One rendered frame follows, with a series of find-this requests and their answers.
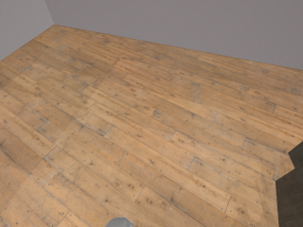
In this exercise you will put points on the left robot thigh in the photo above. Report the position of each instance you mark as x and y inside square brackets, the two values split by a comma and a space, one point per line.
[119, 222]

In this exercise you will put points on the cupboard door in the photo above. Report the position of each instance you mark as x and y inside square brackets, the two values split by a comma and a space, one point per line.
[296, 155]

